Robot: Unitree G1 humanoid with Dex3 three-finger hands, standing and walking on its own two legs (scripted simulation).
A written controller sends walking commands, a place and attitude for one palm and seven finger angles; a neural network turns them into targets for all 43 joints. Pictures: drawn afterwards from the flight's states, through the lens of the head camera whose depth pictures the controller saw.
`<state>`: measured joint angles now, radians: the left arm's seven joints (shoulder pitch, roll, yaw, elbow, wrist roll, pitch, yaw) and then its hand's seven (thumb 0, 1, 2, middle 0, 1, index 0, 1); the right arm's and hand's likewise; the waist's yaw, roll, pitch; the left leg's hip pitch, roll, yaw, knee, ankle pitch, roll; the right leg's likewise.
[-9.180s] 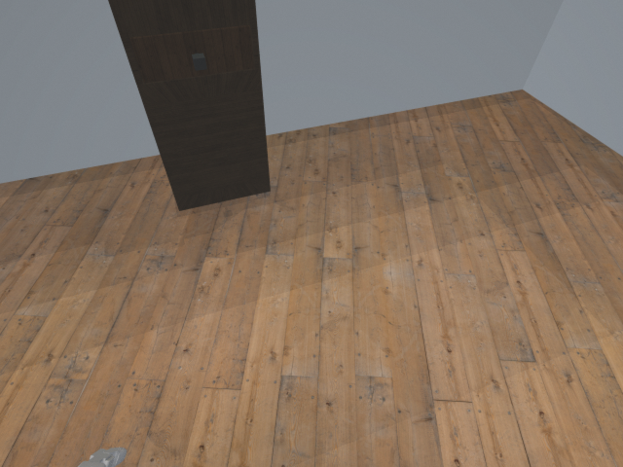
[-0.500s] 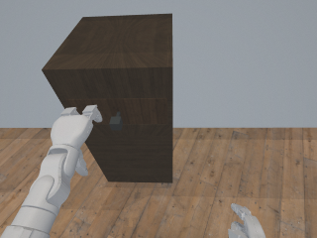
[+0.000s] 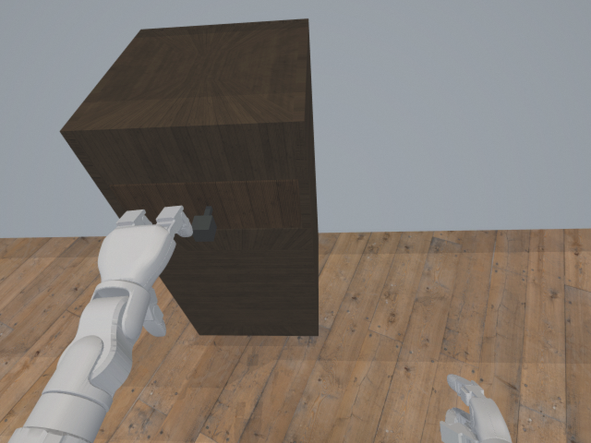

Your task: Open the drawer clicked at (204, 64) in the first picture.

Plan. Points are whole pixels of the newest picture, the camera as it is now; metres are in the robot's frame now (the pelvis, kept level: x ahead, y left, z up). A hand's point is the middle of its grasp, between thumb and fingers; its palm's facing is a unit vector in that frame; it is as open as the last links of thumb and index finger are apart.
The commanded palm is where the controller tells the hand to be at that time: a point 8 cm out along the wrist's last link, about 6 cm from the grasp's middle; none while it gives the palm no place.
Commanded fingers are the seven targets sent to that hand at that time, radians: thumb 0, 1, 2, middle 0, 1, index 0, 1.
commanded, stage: move the hooked fingers above the handle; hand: left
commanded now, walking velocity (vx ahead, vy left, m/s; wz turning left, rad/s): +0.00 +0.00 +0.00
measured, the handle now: (205, 221) +0.53 +0.27 -0.08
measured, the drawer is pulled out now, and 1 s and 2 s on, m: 0.00 0.00 0.00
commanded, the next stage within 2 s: none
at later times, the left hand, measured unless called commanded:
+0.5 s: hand (173, 248) +0.38 +0.25 +0.03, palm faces -0.05 -0.03 -1.00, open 13.9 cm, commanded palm +0.37 +0.27 +0.09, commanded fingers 0.00 -0.50 0.30 -0.30 -1.20 -0.30 -1.20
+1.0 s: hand (186, 225) +0.45 +0.26 +0.00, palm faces -0.02 -0.02 -1.00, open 13.9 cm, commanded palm +0.43 +0.27 +0.06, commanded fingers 0.00 -0.50 0.30 -0.30 -1.20 -0.30 -1.20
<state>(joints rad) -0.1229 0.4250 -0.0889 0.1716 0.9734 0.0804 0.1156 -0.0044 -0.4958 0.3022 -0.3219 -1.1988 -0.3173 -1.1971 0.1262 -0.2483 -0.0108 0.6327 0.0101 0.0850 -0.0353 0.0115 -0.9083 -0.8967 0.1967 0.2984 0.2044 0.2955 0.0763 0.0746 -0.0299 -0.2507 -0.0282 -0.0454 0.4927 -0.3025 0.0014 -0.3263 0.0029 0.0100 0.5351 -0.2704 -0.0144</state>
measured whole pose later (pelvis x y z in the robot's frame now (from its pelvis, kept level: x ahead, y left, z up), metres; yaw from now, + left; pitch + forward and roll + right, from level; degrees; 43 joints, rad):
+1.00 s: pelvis +0.00 +0.02 -0.03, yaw -1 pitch +16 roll -1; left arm -0.64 0.49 0.01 0.90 1.10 -0.10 0.33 0.00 -0.49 0.30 -0.32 -1.20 -0.32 -1.20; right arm 0.32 -0.25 -0.07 0.69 -0.01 0.10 -0.01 0.01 -0.91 -0.90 0.20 0.30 0.21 0.30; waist -0.05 0.04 -0.12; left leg -0.63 -0.03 -0.02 0.75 -0.40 0.03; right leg -0.68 0.01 0.03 0.72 -0.32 0.01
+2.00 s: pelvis +0.00 +0.02 -0.04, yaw -1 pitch +20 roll -2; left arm -0.76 0.54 0.00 1.05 1.09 -0.13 0.29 0.00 -0.49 0.30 -0.32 -1.20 -0.32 -1.20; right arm 0.34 -0.26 -0.06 0.70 -0.02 0.10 -0.02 0.00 -0.91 -0.90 0.20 0.30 0.21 0.30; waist -0.09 0.04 -0.14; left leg -0.75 -0.02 -0.04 0.83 -0.43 0.02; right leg -0.78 0.02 0.01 0.76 -0.33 0.01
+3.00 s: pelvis +0.00 +0.02 -0.04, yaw -1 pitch +22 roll -2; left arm -0.84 0.55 0.02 1.10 1.10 -0.12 0.34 0.00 -0.49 0.30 -0.32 -1.20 -0.32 -1.20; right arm 0.34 -0.27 -0.05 0.72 -0.03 0.10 -0.01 0.00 -0.91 -0.90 0.20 0.30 0.21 0.30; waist -0.12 0.04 -0.16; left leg -0.81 -0.02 -0.04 0.88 -0.45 0.02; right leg -0.83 0.02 0.00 0.80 -0.35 0.01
